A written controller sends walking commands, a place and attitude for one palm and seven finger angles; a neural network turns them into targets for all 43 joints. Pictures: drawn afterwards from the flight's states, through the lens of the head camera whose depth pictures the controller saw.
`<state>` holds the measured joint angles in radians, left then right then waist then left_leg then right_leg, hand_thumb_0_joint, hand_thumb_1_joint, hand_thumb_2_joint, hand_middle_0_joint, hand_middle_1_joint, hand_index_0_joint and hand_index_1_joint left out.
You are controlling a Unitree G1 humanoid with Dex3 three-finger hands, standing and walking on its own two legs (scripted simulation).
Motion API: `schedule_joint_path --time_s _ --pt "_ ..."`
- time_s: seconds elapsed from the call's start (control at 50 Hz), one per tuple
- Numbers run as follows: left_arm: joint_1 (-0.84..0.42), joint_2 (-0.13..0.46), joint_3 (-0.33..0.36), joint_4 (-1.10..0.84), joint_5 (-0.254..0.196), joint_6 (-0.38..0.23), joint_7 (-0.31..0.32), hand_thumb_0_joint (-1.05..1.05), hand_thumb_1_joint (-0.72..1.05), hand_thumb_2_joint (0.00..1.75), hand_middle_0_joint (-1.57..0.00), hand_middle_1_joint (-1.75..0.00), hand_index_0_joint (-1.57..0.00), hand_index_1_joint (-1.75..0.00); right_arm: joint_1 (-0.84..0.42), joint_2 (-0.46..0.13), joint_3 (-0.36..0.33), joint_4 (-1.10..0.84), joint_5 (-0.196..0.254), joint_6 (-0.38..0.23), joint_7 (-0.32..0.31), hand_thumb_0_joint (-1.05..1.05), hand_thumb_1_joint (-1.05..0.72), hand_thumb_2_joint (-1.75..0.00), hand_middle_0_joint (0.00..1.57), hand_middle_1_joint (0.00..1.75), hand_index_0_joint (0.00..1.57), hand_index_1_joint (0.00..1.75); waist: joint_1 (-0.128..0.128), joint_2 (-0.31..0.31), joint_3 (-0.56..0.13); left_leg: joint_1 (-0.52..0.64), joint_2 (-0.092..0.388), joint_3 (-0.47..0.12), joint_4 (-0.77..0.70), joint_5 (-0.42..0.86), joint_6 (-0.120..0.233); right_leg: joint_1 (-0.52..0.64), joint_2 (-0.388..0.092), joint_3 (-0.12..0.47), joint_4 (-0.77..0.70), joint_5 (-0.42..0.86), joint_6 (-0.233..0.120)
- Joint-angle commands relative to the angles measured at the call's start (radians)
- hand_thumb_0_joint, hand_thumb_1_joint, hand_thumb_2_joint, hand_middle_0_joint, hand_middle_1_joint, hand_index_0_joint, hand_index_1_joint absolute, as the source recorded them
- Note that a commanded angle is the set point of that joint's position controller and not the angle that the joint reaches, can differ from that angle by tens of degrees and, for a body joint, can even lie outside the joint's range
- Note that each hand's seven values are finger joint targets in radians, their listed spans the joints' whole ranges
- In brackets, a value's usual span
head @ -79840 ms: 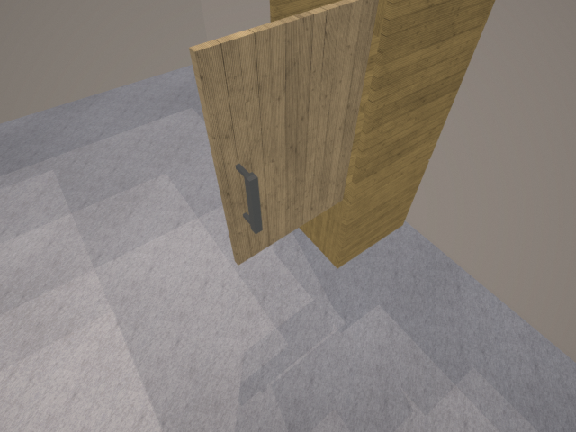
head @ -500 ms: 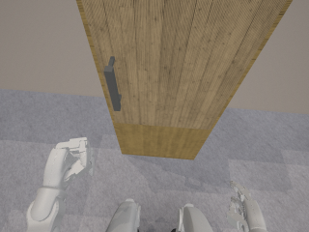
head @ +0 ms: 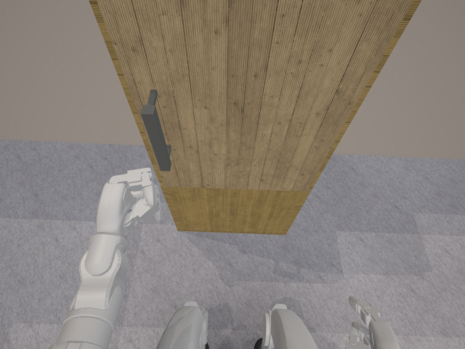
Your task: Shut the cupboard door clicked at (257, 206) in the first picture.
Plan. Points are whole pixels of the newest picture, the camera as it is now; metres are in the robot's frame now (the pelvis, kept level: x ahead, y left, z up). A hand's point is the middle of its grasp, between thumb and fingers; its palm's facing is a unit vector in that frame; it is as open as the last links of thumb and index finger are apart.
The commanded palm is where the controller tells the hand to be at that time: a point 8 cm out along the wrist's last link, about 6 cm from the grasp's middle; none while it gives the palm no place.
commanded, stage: bring the fist close to the handle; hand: left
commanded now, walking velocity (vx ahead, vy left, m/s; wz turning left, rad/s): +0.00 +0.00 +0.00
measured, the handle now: (160, 134) +0.49 +0.16 +0.03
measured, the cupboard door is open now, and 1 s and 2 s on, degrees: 1 1 0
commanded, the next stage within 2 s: push the door shut along its arc in 0.62 s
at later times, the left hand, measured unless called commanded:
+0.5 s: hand (174, 179) +0.39 +0.12 +0.03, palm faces +0.00 -1.00 -0.02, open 3.1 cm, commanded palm +0.36 +0.18 +0.03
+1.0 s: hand (173, 167) +0.41 +0.12 +0.03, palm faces -0.07 -1.00 -0.04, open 3.1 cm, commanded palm +0.40 +0.17 +0.03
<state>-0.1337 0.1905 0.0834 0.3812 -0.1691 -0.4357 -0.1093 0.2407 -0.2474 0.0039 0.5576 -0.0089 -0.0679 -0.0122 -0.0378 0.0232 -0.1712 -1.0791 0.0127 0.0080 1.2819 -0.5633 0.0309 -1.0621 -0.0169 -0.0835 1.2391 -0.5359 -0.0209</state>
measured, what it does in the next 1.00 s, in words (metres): stands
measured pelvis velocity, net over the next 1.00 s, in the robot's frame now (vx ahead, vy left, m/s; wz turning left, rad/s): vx -0.01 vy -0.01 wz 0.00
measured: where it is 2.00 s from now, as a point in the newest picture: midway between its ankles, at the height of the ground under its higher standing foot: outside the picture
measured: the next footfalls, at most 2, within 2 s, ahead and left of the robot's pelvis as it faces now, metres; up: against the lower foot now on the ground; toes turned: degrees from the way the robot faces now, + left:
none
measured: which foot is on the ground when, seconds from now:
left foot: down 0.00-1.00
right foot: down 0.00-1.00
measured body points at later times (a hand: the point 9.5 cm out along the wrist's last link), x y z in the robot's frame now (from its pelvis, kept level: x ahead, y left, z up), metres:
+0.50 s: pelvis +0.00 -0.01 +0.00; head +0.10 -0.01 +0.44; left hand +0.39 +0.17 +0.03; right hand +0.10 -0.26 -0.11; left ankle +0.02 +0.10 -0.62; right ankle +0.03 -0.11 -0.62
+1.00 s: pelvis -0.01 -0.01 +0.00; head +0.10 +0.00 +0.43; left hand +0.41 +0.18 +0.04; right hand +0.11 -0.27 -0.12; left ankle +0.02 +0.10 -0.62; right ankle +0.03 -0.11 -0.62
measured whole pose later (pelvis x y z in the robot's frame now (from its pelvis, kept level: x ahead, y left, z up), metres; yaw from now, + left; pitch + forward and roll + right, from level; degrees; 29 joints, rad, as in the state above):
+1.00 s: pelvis -0.01 -0.01 +0.00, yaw +0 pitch +22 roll -1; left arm -0.53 0.23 0.16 0.84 -0.13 -0.53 -0.14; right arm 0.23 -0.25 0.00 0.61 -0.01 -0.02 -0.01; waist -0.08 0.02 -0.16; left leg -1.12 0.02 0.01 1.28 -0.54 0.02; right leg -1.12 -0.01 -0.08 1.25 -0.52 -0.03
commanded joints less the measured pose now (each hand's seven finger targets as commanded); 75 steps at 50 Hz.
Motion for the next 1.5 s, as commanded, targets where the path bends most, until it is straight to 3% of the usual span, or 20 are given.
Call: schedule_joint_path --time_s 0.0,0.06,0.16,0.2,0.26,0.28,0.4,0.44,0.48,0.6,0.72,0.84,0.98,1.04,1.12,1.26,1.36,1.38,1.42,1.48 --pt "-0.291 0.068 0.012 -0.135 0.003 -0.073 0.017 0.0 0.9 0.9 -1.3 -1.5 -1.3 -1.5 0.026 -0.143 -0.058 -0.112 0.007 -0.029 -0.002 0.0 -0.9 -0.9 0.2 0.3 0.2 0.3 -0.021 0.009 -0.336 0.243 -0.009 -0.056 -0.194 0.274 -0.017 0.202 0.021 0.045 -0.159 0.251 -0.01" --pt "-0.366 0.11 0.061 -0.08 0.013 -0.087 0.04 0.0 0.9 0.9 -1.3 -1.5 -1.3 -1.5 0.032 -0.147 -0.059 -0.096 0.004 -0.021 -0.004 0.0 -0.9 -0.9 0.2 0.3 0.2 0.3 -0.023 -0.012 -0.358 0.23 -0.01 -0.051 -0.184 0.278 -0.014 0.213 0.02 0.054 -0.157 0.264 -0.008" --pt "-0.451 0.092 0.051 -0.004 0.031 -0.113 0.06 0.0 0.9 0.9 -1.3 -1.5 -1.3 -1.5 0.045 -0.143 -0.06 -0.082 -0.001 -0.008 0.005 0.0 -0.9 -0.9 0.2 0.3 0.2 0.3 -0.026 0.011 -0.386 0.252 -0.009 -0.051 -0.185 0.309 -0.02 0.206 0.021 0.052 -0.147 0.292 -0.01" --pt "-0.511 0.063 0.029 0.046 0.038 -0.115 0.066 0.0 0.9 0.9 -1.3 -1.5 -1.3 -1.5 0.055 -0.144 -0.063 -0.072 -0.002 -0.002 0.009 0.0 -0.9 -0.9 0.2 0.3 0.2 0.3 -0.047 0.0 -0.369 0.249 -0.008 -0.051 -0.183 0.294 -0.02 0.184 0.021 0.049 -0.153 0.28 -0.007" --pt "-0.479 0.102 0.081 0.081 0.041 -0.124 0.076 0.0 0.9 0.9 -1.3 -1.5 -1.3 -1.5 0.06 -0.148 -0.064 -0.078 -0.002 0.007 0.013 0.0 -0.9 -0.9 0.2 0.3 0.2 0.3 -0.017 -0.004 -0.408 0.248 -0.011 -0.046 -0.194 0.304 -0.021 0.222 0.023 0.054 -0.152 0.292 -0.01" --pt "-0.474 0.063 0.044 0.08 0.042 -0.125 0.073 0.0 0.9 0.9 -1.3 -1.5 -1.3 -1.5 0.06 -0.143 -0.064 -0.084 -0.002 0.01 0.017 0.0 -0.9 -0.9 0.2 0.3 0.2 0.3 -0.024 -0.003 -0.409 0.255 -0.011 -0.043 -0.197 0.31 -0.02 0.224 0.023 0.053 -0.155 0.302 -0.009" --pt "-0.496 0.117 0.1 0.103 0.038 -0.146 0.08 0.0 0.9 0.9 -1.3 -1.5 -1.3 -1.5 0.07 -0.141 -0.064 -0.077 -0.002 0.029 0.017 0.0 -0.9 -0.9 0.2 0.3 0.2 0.3 -0.03 -0.067 -0.377 0.184 -0.017 -0.021 -0.193 0.272 -0.009 0.285 0.021 0.077 -0.178 0.308 0.0" --pt "-0.508 0.152 0.127 0.082 0.037 -0.167 0.077 0.0 0.9 0.9 -1.3 -1.5 -1.3 -1.5 0.068 -0.141 -0.064 -0.083 -0.003 0.026 0.011 0.0 -0.9 -0.9 0.2 0.3 0.2 0.3 -0.021 -0.046 -0.39 0.172 -0.021 -0.018 -0.192 0.265 -0.007 0.304 0.021 0.085 -0.178 0.302 -0.002" --pt "-0.496 0.112 0.089 0.062 0.038 -0.184 0.068 0.0 0.9 0.9 -1.3 -1.5 -1.3 -1.5 0.06 -0.135 -0.065 -0.077 -0.004 0.025 0.013 0.0 -0.9 -0.9 0.2 0.3 0.2 0.3 -0.024 -0.014 -0.406 0.211 -0.017 -0.017 -0.194 0.282 -0.011 0.284 0.02 0.081 -0.172 0.321 -0.003" --pt "-0.524 0.103 0.074 0.117 0.024 -0.176 0.036 0.0 0.9 0.9 -1.3 -1.5 -1.3 -1.5 0.065 -0.143 -0.067 -0.057 0.0 0.026 0.007 0.0 -0.9 -0.9 0.2 0.3 0.2 0.3 -0.047 -0.033 -0.363 0.195 -0.015 -0.019 -0.19 0.243 -0.008 0.253 0.019 0.082 -0.19 0.278 0.001" --pt "-0.533 0.118 0.085 0.115 0.018 -0.176 0.025 0.0 0.9 0.9 -1.3 -1.5 -1.3 -1.5 0.064 -0.146 -0.068 -0.058 0.001 0.022 0.005 0.0 -0.9 -0.9 0.2 0.3 0.2 0.3 -0.033 -0.013 -0.396 0.218 -0.016 -0.025 -0.19 0.262 -0.011 0.257 0.018 0.079 -0.181 0.29 -0.002" --pt "-0.685 0.182 0.112 0.181 0.028 -0.181 -0.004 0.0 0.9 0.9 -1.3 -1.5 -1.3 -1.5 0.073 -0.153 -0.063 -0.042 0.003 0.021 -0.005 0.0 -0.9 -0.9 0.2 0.3 0.2 0.3 -0.067 -0.005 -0.388 0.191 -0.018 -0.034 -0.169 0.235 -0.004 0.217 0.02 0.085 -0.172 0.259 -0.002" --pt "-0.782 0.167 0.099 0.293 0.023 -0.156 -0.056 0.0 0.9 0.9 -1.3 -1.5 -1.3 -1.5 0.1 -0.158 -0.064 -0.031 0.007 0.026 -0.001 0.0 -0.9 -0.9 0.2 0.3 0.2 0.3 -0.077 0.03 -0.432 0.226 -0.015 -0.045 -0.159 0.281 -0.01 0.184 0.021 0.077 -0.152 0.289 -0.006" --pt "-0.831 0.208 0.128 0.332 0.021 -0.147 -0.071 0.0 0.9 0.9 -1.3 -1.5 -1.3 -1.5 0.119 -0.164 -0.062 -0.034 0.007 0.032 0.0 0.0 -0.9 -0.9 0.2 0.3 0.2 0.3 -0.082 0.018 -0.424 0.194 -0.017 -0.047 -0.152 0.278 -0.005 0.188 0.025 0.078 -0.148 0.287 -0.008" --pt "-0.957 0.242 0.139 0.418 0.028 -0.146 -0.097 0.0 0.9 0.9 -1.3 -1.5 -1.3 -1.5 0.131 -0.169 -0.062 -0.008 0.012 0.043 -0.006 0.0 -0.9 -0.9 0.2 0.3 0.2 0.3 -0.124 -0.042 -0.368 0.115 -0.017 -0.042 -0.134 0.176 0.004 0.164 0.022 0.098 -0.177 0.189 0.001" --pt "-1.188 0.239 0.076 0.478 0.045 -0.13 -0.127 0.0 0.9 0.9 -1.3 -1.5 -1.3 -1.5 0.153 -0.184 -0.054 0.019 0.014 0.035 -0.017 0.0 -0.9 -0.9 0.2 0.3 0.2 0.3 -0.177 0.046 -0.377 0.147 -0.018 -0.082 -0.135 0.072 0.005 0.015 0.027 0.076 -0.158 0.079 -0.01" --pt "-1.289 0.252 0.049 0.526 0.05 -0.103 -0.12 0.0 0.9 0.9 -1.3 -1.5 -1.3 -1.5 0.157 -0.2 -0.042 0.026 0.019 0.022 -0.029 0.0 -0.9 -0.9 0.2 0.3 0.2 0.3 -0.215 0.047 -0.338 0.103 -0.018 -0.104 -0.151 -0.085 0.01 -0.052 0.027 0.077 -0.161 -0.011 -0.012" --pt "-1.257 0.228 0.185 0.557 -0.035 -0.085 -0.006 0.0 0.9 0.9 -1.3 -1.5 -1.3 -1.5 0.133 -0.191 -0.04 0.016 0.006 0.016 -0.033 0.0 -0.9 -0.9 0.2 0.3 0.2 0.3 -0.158 0.04 -0.329 0.064 -0.026 -0.12 -0.178 -0.144 -0.003 -0.048 0.02 0.071 -0.163 -0.038 -0.008" --pt "-1.233 0.173 0.148 0.567 -0.006 -0.084 0.095 0.0 0.9 0.9 -1.3 -1.5 -1.3 -1.5 0.13 -0.187 -0.039 0.017 -0.005 0.005 -0.02 0.0 -0.9 -0.9 0.2 0.3 0.2 0.3 -0.175 0.024 -0.34 0.078 -0.028 -0.123 -0.193 -0.179 -0.007 -0.047 0.02 0.064 -0.163 -0.042 0.001" --pt "-1.246 0.203 0.127 0.567 0.076 -0.114 0.153 0.0 0.9 0.9 -1.3 -1.5 -1.3 -1.5 0.143 -0.191 -0.04 0.018 -0.017 0.003 0.0 0.0 -0.9 -0.9 0.2 0.3 0.2 0.3 -0.169 0.051 -0.378 0.09 -0.032 -0.119 -0.192 -0.172 -0.01 -0.042 0.021 0.061 -0.153 -0.041 -0.001"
